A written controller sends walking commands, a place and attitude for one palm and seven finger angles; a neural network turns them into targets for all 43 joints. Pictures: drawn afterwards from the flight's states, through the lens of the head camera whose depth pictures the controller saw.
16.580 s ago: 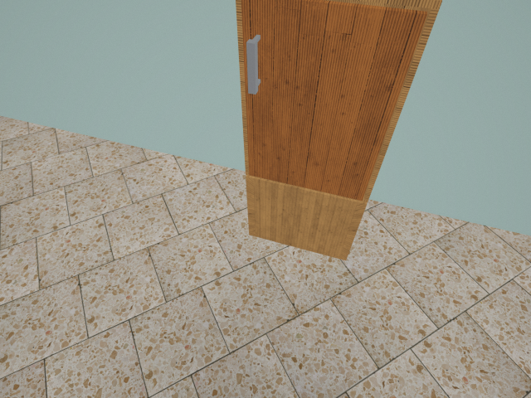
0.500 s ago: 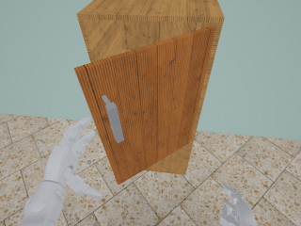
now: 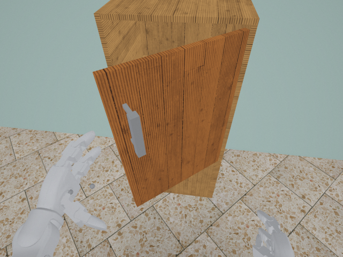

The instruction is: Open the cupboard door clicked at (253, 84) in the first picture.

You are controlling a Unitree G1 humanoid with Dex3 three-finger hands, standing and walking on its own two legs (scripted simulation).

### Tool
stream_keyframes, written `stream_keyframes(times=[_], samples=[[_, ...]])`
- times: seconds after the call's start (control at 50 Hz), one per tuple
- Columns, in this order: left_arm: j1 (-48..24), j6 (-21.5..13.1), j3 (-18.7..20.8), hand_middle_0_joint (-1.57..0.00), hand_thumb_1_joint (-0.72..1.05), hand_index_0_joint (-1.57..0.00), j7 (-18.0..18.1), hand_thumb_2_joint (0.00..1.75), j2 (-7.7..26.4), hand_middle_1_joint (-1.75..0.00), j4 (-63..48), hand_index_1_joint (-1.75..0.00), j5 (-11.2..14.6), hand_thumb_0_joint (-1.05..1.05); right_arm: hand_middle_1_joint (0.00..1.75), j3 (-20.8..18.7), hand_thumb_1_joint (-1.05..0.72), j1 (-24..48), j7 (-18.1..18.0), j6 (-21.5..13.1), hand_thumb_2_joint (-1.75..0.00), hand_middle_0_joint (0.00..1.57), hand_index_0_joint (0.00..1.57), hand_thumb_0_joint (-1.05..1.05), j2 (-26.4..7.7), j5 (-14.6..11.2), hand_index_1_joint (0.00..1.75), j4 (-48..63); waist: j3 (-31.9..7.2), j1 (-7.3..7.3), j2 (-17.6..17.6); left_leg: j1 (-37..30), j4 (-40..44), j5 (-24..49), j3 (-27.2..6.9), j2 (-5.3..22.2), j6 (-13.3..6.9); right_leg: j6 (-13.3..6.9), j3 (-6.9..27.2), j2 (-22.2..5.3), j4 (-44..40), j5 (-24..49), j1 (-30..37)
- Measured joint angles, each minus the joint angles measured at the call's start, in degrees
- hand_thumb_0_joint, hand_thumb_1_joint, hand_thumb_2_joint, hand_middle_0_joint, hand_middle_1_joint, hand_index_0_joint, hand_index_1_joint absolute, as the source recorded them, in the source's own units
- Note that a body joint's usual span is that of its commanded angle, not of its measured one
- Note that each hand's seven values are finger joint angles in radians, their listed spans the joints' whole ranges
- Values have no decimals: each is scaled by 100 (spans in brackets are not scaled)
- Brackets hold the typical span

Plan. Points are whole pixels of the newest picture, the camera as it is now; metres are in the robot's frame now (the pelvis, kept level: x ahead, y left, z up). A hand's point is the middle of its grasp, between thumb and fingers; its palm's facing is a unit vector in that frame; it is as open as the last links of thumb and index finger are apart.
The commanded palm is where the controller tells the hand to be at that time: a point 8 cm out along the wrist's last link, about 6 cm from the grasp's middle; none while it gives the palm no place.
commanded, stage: draw the hand back to the body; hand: left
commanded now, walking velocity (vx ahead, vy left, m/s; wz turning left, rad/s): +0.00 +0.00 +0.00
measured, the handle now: (133, 130) +0.38 +0.13 +0.11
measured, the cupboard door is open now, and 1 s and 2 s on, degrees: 40 40 40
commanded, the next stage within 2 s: step back with the hand held close in 1.42 s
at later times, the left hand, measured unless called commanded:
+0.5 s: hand (61, 184) +0.21 +0.22 +0.14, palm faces +0.25 -0.93 -0.27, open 15.3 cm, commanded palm +0.17 +0.27 +0.16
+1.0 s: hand (42, 163) +0.24 +0.26 +0.17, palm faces +0.40 -0.83 -0.40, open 9.6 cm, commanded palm +0.19 +0.30 +0.19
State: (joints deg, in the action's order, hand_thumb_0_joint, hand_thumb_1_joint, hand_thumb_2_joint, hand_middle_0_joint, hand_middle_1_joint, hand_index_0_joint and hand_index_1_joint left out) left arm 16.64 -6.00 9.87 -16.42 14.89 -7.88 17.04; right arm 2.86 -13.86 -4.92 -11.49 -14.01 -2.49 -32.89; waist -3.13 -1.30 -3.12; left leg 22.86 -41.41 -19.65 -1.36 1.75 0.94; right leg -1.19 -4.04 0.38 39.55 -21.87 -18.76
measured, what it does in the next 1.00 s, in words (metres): stands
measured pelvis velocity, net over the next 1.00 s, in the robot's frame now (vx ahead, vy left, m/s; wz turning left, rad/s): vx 0.03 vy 0.01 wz -0.04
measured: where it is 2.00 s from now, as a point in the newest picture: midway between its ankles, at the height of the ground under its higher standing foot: outside the picture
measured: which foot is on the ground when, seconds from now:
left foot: down 0.00-1.00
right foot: down 0.00-1.00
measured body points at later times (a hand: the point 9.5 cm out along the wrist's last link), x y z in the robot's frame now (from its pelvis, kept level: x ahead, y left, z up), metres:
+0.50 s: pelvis +0.00 +0.01 +0.02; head -0.01 -0.01 +0.46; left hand +0.19 +0.27 +0.15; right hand +0.19 -0.21 -0.05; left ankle +0.02 +0.13 -0.72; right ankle -0.01 -0.11 -0.72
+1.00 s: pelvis +0.03 +0.01 +0.03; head +0.02 -0.01 +0.48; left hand +0.21 +0.30 +0.19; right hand +0.21 -0.22 -0.06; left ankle +0.02 +0.13 -0.72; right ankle -0.01 -0.11 -0.72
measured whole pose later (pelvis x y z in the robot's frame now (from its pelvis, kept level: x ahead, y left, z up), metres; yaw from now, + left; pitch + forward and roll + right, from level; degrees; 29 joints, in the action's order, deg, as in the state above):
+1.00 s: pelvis +0.03 +0.01 +0.03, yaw -2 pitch -4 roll +0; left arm 25.5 -4.6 17.3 6.6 19.1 -19.7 3.2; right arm 1.3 -10.7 -4.4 -5.7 -12.7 0.3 -37.0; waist 1.1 -3.8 -3.5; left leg 5.5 -23.8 -14.5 1.8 1.4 0.4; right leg -0.4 -1.1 0.3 21.7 -15.5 -2.5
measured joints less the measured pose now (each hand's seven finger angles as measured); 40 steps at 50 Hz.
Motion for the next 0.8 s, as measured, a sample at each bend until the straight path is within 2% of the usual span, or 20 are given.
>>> stream_keyframes(times=[0.16,0.36,0.38,0.44,0.48,0.54,0.64,0.8], samples=[[256,294,143,-15,-50,-15,11,30,76,-30,-383,-30,65,-1,30,70,-90,-48,16,-98,-90,20,21,1,41,-25,30,34,-35,-11,-37,-187,150,53,41,-11,-31,34,40,-9,-176,82,187],[399,566,340,-15,-47,-15,-78,31,180,-30,-687,-30,123,-1,30,100,-90,13,-41,-202,-90,20,21,1,0,-37,30,-39,-1,-112,-41,-386,288,113,-5,-34,-47,49,-7,-22,-372,153,432],[396,568,319,-16,-45,-15,117,32,229,-30,-740,-30,-74,-1,30,92,-90,35,-65,-197,-90,20,21,1,6,-5,30,-59,33,-140,-38,-442,323,124,1,-25,-44,47,-1,-13,-418,171,489],[510,467,240,-16,-39,-16,1061,34,265,-30,-943,-30,-651,-1,30,70,-90,144,-123,-120,-90,20,21,1,49,116,30,-127,171,-153,-33,-657,547,214,33,5,-29,44,33,21,-685,303,705],[639,404,204,-16,-34,-16,1529,36,218,-30,-1059,-30,-911,-1,30,54,-90,183,-120,-39,-90,20,21,1,79,168,30,-153,242,-158,-9,-798,740,295,70,6,-37,49,67,24,-873,396,830],[768,316,150,-16,-25,-16,1957,40,174,-30,-1139,-30,-1176,-1,30,28,-90,202,-108,64,-90,20,21,1,100,230,30,-221,340,-184,13,-1003,1008,401,115,-7,-51,58,107,14,-1125,507,1015],[837,214,172,-17,-9,-17,2251,47,215,-30,-1133,-30,-1375,-1,30,0,-90,220,-73,227,-90,20,21,1,121,287,30,-382,437,-223,30,-1307,1370,519,181,-46,-70,79,166,-22,-1427,610,1272],[884,153,432,-18,18,-18,2335,59,327,-30,-1143,-30,-1423,0,30,-65,-90,255,11,432,-90,20,21,1,143,301,30,-450,456,-218,-9,-1616,1676,558,280,-65,-80,97,259,-41,-1675,651,1520]])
